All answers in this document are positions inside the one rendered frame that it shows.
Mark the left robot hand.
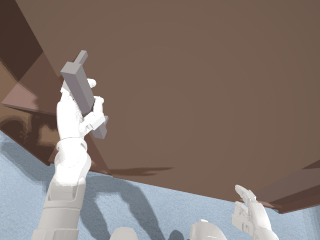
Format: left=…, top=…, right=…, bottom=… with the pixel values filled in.
left=56, top=78, right=106, bottom=140

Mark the right robot forearm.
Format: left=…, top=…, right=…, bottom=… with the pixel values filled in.
left=252, top=228, right=279, bottom=240

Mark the wardrobe door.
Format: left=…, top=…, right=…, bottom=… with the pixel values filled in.
left=253, top=160, right=320, bottom=206
left=15, top=0, right=320, bottom=203

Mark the right robot thigh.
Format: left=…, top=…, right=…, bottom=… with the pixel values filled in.
left=189, top=221, right=227, bottom=240

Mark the left robot thigh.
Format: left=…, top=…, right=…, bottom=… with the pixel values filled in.
left=109, top=227, right=139, bottom=240

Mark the robot thigh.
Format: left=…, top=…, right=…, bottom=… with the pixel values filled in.
left=109, top=227, right=139, bottom=240
left=189, top=221, right=227, bottom=240

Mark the handle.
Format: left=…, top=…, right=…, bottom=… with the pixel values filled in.
left=60, top=50, right=109, bottom=139

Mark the left robot forearm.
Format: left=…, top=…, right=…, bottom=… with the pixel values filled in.
left=31, top=137, right=91, bottom=240

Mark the right robot hand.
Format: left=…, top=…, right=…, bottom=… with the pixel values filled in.
left=231, top=185, right=272, bottom=238

